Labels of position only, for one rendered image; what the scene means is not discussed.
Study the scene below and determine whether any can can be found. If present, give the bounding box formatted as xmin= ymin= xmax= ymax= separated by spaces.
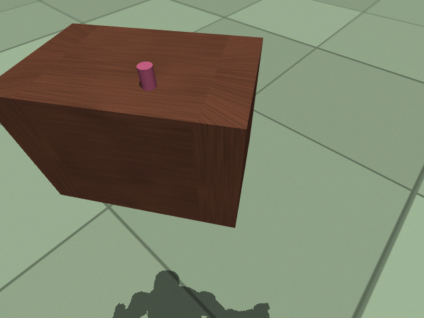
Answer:
xmin=136 ymin=62 xmax=157 ymax=91

